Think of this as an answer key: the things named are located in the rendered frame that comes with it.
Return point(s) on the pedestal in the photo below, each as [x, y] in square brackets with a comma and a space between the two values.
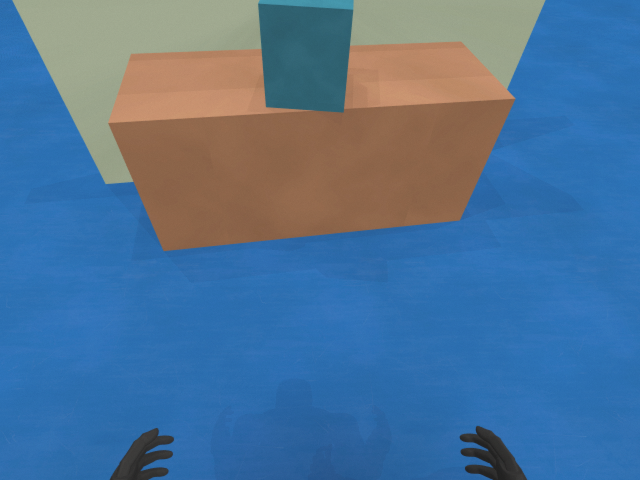
[214, 166]

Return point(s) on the robot right hand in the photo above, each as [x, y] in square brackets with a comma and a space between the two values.
[500, 458]

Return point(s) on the robot left hand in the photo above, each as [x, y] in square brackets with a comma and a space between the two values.
[135, 459]

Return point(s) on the carton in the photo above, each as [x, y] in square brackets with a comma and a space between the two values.
[305, 52]

